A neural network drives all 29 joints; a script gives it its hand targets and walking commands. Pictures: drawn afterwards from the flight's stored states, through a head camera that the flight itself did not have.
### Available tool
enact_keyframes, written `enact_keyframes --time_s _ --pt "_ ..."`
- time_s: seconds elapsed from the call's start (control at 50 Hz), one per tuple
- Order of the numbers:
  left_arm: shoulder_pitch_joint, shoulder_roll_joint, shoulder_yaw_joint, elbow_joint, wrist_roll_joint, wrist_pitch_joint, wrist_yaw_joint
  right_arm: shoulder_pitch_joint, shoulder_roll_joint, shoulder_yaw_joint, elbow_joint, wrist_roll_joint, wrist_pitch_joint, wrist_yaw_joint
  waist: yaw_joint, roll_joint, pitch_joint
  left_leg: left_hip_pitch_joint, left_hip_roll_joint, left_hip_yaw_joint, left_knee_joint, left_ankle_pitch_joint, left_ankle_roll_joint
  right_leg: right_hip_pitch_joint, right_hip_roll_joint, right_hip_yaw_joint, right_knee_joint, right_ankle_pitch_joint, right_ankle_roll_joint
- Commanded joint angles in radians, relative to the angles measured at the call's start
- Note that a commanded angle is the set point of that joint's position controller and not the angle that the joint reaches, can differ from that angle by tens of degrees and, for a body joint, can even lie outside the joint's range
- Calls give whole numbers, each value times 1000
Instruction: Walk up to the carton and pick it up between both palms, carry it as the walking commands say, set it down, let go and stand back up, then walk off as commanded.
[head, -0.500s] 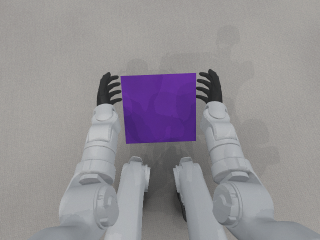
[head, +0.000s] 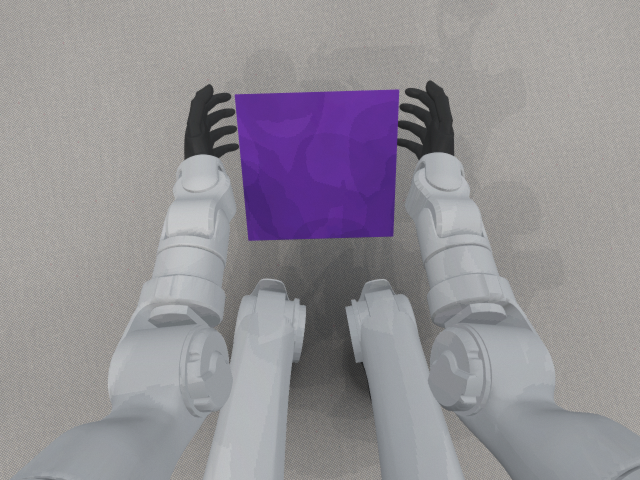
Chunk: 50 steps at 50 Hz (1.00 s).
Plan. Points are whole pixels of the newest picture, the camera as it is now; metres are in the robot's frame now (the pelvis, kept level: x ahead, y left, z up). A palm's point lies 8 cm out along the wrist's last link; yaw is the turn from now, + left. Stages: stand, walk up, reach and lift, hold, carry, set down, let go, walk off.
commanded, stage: set down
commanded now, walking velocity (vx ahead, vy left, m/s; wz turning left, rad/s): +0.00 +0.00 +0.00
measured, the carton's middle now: (318, 159) +0.49 +0.01 -0.21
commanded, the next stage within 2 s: none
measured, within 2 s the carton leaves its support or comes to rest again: neither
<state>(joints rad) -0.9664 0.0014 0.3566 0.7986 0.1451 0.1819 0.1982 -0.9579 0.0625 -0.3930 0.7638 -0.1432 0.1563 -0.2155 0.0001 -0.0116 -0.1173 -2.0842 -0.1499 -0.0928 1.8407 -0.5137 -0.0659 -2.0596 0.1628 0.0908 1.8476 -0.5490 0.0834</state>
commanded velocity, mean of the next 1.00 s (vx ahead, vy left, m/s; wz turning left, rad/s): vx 0.00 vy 0.00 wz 0.00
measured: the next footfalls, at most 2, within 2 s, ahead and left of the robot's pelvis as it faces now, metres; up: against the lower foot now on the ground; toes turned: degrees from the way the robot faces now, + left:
none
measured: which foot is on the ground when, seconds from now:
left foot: down 0.00-1.00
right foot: down 0.00-1.00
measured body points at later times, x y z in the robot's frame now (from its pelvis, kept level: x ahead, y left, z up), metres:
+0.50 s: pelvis -0.01 +0.00 -0.06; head +0.31 +0.02 +0.26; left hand +0.49 +0.16 -0.20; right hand +0.50 -0.12 -0.20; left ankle +0.11 +0.12 -0.44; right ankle +0.10 -0.13 -0.44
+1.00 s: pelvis +0.00 +0.00 -0.09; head +0.33 +0.01 +0.21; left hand +0.51 +0.15 -0.25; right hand +0.51 -0.14 -0.25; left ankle +0.11 +0.12 -0.44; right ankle +0.10 -0.13 -0.44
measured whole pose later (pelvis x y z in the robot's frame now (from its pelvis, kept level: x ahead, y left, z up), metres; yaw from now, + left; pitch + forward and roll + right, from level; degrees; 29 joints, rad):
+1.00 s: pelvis +0.00 +0.00 -0.09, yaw -1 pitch +40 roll +0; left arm -1.21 0.14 0.28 1.01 0.05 0.13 0.13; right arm -1.20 -0.08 -0.34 0.97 -0.05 0.12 -0.19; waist 0.02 -0.03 0.13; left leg -2.27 -0.14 -0.07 2.16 -0.59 -0.08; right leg -2.26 0.19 0.06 2.17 -0.61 0.09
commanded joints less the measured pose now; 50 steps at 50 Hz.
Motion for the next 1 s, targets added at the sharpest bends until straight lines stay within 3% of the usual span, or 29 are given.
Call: enact_keyframes --time_s 0.0,0.6,0.66,0.76,0.82,0.98 --pt "-613 -905 -470 -44 -82 -35 -276 -595 897 490 7 75 -10 272 10 32 -1013 598 -39 163 -146 209 19 465 41 -157 -151 213 -44" --pt "-784 -775 -492 2 -166 -74 -279 -774 769 479 49 151 -44 270 18 25 -960 457 -21 171 78 261 22 329 28 -169 74 245 -43" --pt "-809 -748 -473 10 -163 -79 -283 -797 747 462 66 144 -46 273 30 7 -902 411 -23 163 97 245 27 300 28 -167 97 224 -46" --pt "-828 -714 -444 56 -170 -92 -295 -822 726 445 92 140 -58 275 22 -29 -810 356 -20 148 139 259 40 255 24 -160 127 245 -46" --pt "-797 -702 -421 82 -157 -96 -297 -821 732 445 98 149 -64 282 45 -43 -781 341 -19 148 153 273 46 248 26 -158 139 263 -46" --pt "-772 -691 -380 115 -134 -97 -314 -797 715 413 146 141 -69 284 52 -26 -715 279 -14 155 175 265 51 220 26 -141 149 278 -54"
